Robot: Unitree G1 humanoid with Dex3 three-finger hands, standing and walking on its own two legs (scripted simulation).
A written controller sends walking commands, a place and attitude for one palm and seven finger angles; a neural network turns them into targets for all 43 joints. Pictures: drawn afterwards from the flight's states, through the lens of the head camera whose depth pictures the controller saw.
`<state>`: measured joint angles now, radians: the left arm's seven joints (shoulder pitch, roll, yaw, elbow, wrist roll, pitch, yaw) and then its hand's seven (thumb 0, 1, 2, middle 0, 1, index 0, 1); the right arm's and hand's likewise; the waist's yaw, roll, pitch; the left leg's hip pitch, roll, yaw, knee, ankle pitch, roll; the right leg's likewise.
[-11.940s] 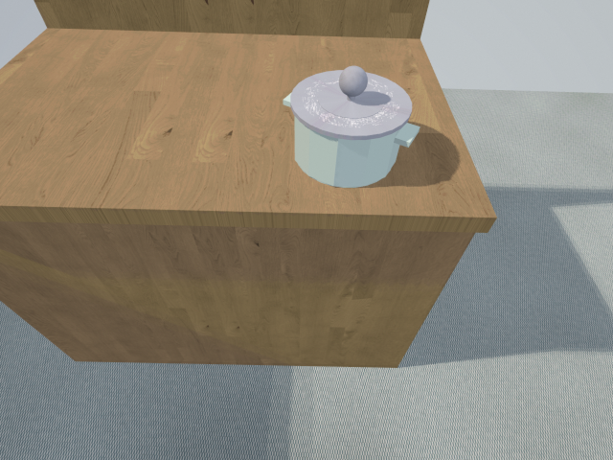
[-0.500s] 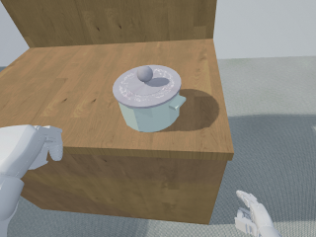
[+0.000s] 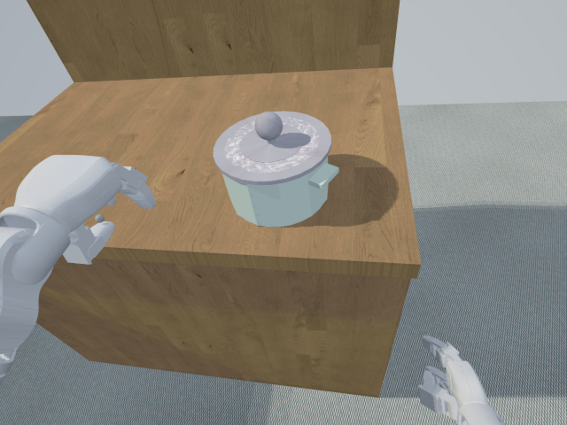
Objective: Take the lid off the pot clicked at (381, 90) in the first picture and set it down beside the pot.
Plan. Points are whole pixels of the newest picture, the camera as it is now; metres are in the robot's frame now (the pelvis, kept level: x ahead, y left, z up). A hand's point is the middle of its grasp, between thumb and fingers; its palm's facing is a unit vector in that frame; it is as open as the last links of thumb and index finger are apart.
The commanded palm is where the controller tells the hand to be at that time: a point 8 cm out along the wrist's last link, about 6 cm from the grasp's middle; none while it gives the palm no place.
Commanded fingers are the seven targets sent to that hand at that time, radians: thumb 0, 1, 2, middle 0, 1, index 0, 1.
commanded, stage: reach forward and open the fingers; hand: left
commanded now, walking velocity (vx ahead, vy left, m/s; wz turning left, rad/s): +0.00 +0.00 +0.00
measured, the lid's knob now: (268, 126) +0.53 +0.10 +0.17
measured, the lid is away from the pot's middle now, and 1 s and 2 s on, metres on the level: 0.00 0.00 0.00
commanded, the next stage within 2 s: move the open hand above the knob in 0.80 s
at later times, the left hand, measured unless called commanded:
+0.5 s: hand (97, 163) +0.32 +0.25 +0.26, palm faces +0.06 +0.03 -1.00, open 9.8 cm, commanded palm +0.27 +0.24 +0.32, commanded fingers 0.00 -0.39 1.74 -0.90 -0.08 -0.90 -0.08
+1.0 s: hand (106, 145) +0.34 +0.24 +0.27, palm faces +0.09 +0.13 -0.99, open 9.8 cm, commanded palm +0.29 +0.24 +0.32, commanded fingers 0.00 -0.39 1.74 -0.90 -0.08 -0.90 -0.08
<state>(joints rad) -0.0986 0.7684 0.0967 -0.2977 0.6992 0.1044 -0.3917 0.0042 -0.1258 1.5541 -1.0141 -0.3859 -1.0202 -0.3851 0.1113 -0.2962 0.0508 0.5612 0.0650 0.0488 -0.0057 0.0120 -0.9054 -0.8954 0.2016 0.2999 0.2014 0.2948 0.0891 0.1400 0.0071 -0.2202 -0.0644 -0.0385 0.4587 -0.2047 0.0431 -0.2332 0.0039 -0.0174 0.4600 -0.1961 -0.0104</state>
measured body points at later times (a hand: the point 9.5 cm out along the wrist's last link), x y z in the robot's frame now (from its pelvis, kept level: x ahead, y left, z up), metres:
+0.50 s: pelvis -0.01 +0.00 +0.00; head -0.02 -0.05 +0.44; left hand +0.31 +0.25 +0.31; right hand +0.20 -0.21 -0.10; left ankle +0.03 +0.09 -0.74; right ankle +0.03 -0.11 -0.74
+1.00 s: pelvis +0.00 +0.01 +0.00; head +0.01 -0.04 +0.44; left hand +0.32 +0.23 +0.32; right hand +0.23 -0.20 -0.09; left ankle +0.03 +0.09 -0.74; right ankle +0.03 -0.11 -0.74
